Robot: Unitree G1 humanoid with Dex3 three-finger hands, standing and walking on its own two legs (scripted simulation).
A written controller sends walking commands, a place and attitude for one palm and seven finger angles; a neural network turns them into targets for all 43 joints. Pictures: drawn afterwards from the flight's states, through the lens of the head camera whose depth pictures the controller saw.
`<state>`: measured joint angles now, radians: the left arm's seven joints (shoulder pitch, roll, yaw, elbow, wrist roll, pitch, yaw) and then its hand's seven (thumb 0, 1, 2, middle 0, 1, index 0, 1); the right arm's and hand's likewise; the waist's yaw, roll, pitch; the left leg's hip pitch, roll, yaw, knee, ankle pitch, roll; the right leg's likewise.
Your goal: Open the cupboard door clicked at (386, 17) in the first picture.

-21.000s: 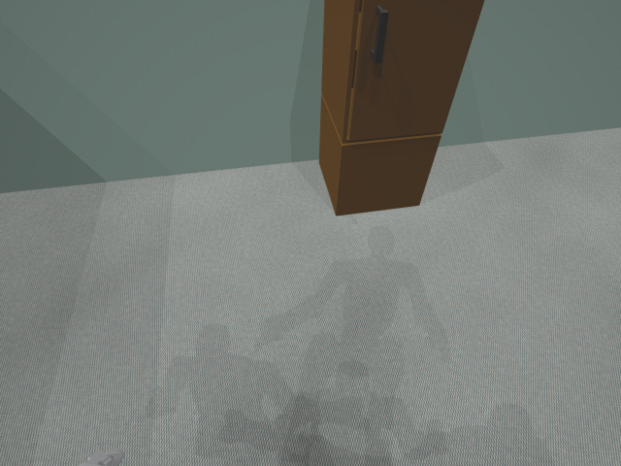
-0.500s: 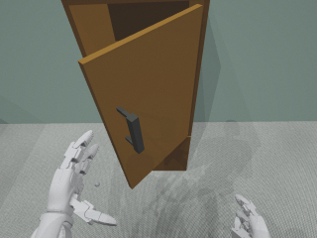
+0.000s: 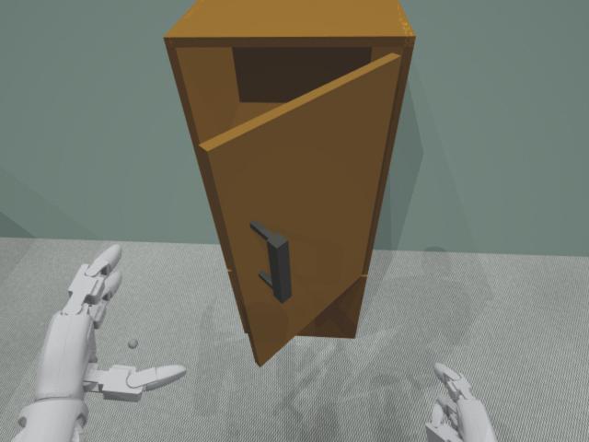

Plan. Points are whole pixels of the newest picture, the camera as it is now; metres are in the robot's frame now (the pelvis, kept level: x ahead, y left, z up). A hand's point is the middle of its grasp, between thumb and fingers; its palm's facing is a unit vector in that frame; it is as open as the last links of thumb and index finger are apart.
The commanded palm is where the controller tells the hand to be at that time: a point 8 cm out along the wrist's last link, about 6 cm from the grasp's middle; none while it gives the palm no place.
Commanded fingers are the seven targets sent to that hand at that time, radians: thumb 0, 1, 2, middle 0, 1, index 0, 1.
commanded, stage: draw the hand back to the body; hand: left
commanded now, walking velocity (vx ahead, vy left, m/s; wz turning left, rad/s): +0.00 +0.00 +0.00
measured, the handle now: (270, 262) +0.36 +0.08 +0.05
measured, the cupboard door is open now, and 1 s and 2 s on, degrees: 47 47 47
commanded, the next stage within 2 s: step back with the hand held close in 0.82 s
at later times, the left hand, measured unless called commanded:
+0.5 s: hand (50, 300) +0.20 +0.28 +0.17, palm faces +0.46 -0.78 -0.42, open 8.5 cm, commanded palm +0.15 +0.31 +0.18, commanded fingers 0.00 0.90 0.90 -0.20 -0.30 -0.20 -0.30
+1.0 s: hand (59, 307) +0.20 +0.26 +0.17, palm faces +0.45 -0.80 -0.41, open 7.4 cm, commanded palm +0.15 +0.30 +0.19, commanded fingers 0.00 0.90 0.90 -0.20 -0.30 -0.20 -0.30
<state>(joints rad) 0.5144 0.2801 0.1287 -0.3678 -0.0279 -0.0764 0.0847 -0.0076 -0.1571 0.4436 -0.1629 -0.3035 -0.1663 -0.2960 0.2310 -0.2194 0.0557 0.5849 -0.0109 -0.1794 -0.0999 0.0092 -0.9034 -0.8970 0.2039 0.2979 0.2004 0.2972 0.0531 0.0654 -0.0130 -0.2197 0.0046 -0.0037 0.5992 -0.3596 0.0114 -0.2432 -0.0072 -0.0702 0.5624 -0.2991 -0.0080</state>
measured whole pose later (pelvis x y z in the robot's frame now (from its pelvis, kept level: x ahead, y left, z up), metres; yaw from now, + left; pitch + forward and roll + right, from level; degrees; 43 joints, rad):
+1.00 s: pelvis +0.00 +0.00 +0.02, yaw -1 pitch -4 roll -1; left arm 0.45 0.32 0.35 -0.37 -0.03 -0.11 0.10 0.02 0.89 0.90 -0.21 -0.30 -0.21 -0.30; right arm 0.19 -0.22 0.02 0.66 -0.02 -0.12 -0.07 0.01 -0.90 -0.90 0.20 0.30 0.20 0.30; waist 0.06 0.07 0.03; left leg -0.06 0.02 0.02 0.40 -0.26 0.01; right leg -0.08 0.01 -0.05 0.34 -0.18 -0.01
